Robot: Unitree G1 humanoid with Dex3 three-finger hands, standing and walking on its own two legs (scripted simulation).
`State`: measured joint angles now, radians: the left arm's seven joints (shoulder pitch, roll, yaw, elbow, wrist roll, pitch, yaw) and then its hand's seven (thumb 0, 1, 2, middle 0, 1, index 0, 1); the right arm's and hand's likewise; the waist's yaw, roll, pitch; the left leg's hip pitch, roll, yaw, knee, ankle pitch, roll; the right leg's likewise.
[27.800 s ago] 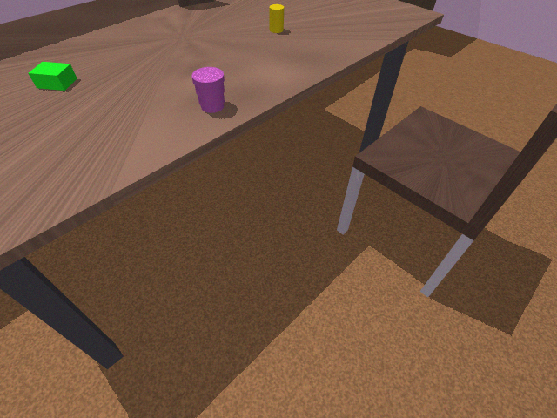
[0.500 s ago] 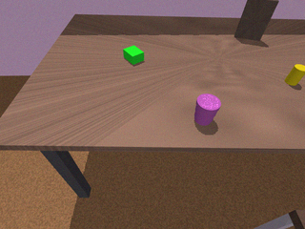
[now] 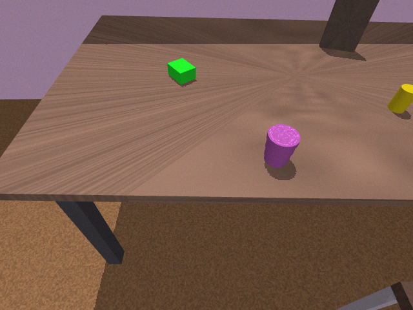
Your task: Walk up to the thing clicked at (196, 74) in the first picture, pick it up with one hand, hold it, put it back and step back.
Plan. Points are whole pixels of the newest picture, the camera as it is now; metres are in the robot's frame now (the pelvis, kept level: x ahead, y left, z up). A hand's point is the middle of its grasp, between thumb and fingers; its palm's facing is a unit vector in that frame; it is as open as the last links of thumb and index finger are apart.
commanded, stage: stand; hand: right
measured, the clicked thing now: (279, 147) +0.48 -0.19 +0.01
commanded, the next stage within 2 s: step back in 1.82 s
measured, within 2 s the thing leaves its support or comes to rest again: neither
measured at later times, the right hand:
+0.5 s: hand out of the picture +0.07 -0.25 -0.16, palm faces -0.05 +0.94 -0.35, open 7.4 cm
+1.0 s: hand out of the picture +0.07 -0.25 -0.16, palm faces -0.05 +0.94 -0.34, open 7.4 cm
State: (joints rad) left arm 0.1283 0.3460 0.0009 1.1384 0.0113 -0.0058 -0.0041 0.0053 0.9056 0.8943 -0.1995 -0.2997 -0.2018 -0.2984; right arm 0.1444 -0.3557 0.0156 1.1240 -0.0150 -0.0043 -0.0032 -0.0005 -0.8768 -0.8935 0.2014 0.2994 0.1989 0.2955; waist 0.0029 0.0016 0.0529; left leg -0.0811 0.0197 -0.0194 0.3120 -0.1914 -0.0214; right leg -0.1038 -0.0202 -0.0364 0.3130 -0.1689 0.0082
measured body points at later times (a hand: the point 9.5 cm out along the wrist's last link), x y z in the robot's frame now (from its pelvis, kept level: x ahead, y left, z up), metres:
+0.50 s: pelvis +0.00 +0.00 +0.00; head +0.01 +0.00 +0.45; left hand +0.07 +0.30 -0.13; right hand +0.07 -0.30 -0.13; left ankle -0.01 +0.13 -0.75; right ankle +0.00 -0.12 -0.75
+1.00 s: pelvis +0.01 +0.00 +0.00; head +0.02 +0.00 +0.45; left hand +0.07 +0.30 -0.13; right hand +0.08 -0.30 -0.14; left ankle -0.01 +0.13 -0.75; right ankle +0.00 -0.12 -0.75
